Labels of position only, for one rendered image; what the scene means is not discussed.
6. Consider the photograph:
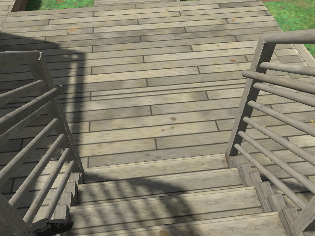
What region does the robot left hand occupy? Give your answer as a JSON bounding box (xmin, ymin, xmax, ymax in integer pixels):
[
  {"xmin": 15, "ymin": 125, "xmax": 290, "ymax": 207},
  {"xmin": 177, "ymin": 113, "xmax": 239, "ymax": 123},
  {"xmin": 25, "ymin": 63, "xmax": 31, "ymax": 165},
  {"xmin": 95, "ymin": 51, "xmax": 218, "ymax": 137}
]
[{"xmin": 18, "ymin": 218, "xmax": 73, "ymax": 236}]

